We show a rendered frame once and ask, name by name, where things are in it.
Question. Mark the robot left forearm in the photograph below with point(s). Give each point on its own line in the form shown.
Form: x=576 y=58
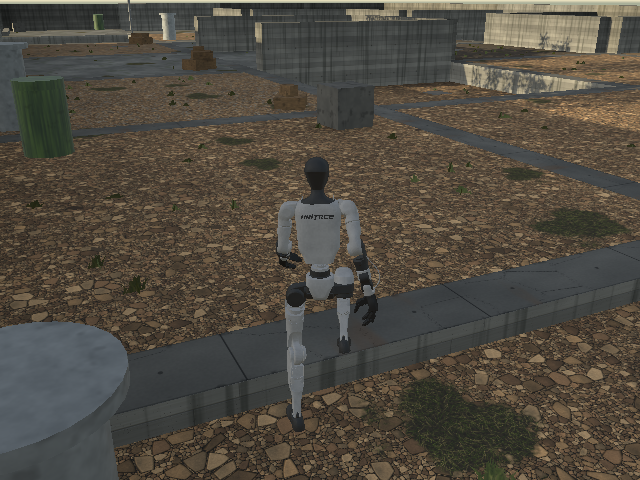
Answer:
x=283 y=257

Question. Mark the robot left hand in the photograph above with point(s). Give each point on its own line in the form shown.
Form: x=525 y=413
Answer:
x=293 y=257

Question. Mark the robot left thigh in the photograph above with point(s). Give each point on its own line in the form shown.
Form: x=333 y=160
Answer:
x=294 y=314

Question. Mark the robot left foot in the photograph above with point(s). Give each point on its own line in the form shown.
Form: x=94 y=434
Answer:
x=298 y=422

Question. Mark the robot right forearm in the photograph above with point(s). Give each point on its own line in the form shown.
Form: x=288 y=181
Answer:
x=363 y=272

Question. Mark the robot left upper arm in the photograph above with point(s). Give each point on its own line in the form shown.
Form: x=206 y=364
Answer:
x=286 y=212

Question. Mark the robot right hand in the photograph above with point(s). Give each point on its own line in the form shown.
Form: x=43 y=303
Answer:
x=373 y=307

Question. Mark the robot right upper arm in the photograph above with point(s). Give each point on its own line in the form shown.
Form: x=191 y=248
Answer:
x=352 y=222

